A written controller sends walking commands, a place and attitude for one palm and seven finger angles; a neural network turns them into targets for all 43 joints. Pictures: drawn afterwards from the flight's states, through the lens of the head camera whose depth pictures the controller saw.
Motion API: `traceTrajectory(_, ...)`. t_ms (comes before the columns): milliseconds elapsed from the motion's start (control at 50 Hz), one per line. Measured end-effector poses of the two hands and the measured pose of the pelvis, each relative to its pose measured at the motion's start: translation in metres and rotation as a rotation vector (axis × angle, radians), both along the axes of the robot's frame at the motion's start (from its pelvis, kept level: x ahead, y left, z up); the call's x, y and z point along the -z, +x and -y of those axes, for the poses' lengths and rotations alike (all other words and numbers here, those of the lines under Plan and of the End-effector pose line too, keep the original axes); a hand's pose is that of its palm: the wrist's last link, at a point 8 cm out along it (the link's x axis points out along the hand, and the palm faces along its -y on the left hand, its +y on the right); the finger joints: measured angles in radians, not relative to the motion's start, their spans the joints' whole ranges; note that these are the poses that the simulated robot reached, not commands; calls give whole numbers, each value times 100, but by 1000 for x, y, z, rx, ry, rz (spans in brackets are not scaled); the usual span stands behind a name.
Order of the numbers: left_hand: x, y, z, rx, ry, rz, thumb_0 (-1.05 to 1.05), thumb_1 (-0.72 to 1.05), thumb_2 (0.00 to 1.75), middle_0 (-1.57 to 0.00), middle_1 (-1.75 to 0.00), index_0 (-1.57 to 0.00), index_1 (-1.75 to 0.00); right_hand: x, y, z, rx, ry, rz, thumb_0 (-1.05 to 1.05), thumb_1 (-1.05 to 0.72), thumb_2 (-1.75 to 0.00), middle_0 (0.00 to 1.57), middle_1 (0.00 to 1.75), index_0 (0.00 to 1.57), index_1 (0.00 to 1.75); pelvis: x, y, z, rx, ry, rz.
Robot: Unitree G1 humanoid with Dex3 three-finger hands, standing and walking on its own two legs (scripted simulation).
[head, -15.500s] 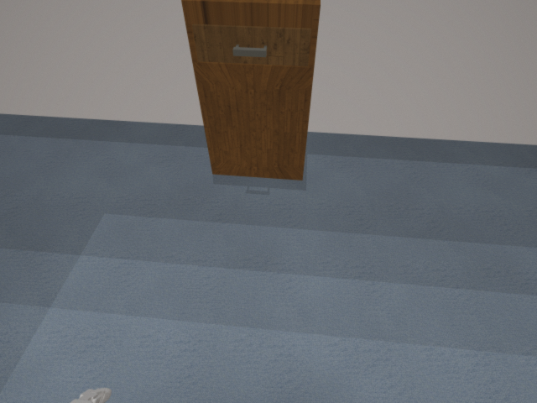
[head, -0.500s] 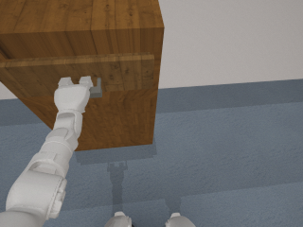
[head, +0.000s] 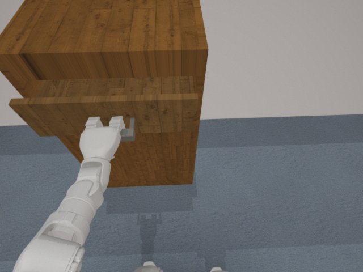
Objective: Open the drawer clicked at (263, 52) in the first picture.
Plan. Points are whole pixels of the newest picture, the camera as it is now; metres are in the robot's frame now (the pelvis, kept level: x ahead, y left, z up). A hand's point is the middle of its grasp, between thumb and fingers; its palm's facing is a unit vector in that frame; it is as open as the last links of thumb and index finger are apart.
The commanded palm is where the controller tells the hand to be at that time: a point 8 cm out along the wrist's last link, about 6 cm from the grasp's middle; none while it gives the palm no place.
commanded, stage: pull the drawer open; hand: left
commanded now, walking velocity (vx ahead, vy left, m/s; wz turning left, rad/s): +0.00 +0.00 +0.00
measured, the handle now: (110, 128) +0.47 +0.19 -0.01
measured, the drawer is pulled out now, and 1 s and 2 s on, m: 0.08 0.21 0.30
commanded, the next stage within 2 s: open the thumb to release the handle in 1.90 s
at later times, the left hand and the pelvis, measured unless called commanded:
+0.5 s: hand (105, 177) +0.34 +0.18 -0.03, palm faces -0.02 -0.06 -1.00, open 5.9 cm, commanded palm +0.30 +0.18 +0.02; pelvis -0.01 -0.01 +0.00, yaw +1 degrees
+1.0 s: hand (101, 204) +0.28 +0.18 -0.03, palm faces +0.00 -0.08 -1.00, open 5.9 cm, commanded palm +0.24 +0.18 +0.02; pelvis -0.01 -0.02 +0.00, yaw +1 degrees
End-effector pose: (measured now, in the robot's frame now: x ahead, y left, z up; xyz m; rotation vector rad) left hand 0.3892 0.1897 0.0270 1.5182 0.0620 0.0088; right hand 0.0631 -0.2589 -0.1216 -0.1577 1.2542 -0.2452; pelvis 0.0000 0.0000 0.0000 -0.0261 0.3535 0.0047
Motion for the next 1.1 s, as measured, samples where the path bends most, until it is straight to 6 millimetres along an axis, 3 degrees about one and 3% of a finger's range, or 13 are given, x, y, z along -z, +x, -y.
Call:
traceTrajectory(740,1,-103,5,-34,-17,19,2,68,80,-28,-135,-40,-132,-12,59,0,-96,26,216,1,-91,-90,20,30,20,30,-3,-8,13,-6,20,91)
traceTrajectory(1100,1,-146,7,-52,-29,26,3,68,80,-28,-135,-41,-132,-16,77,-5,-146,42,283,1,-91,-90,20,30,20,30,-1,-14,17,-8,28,115)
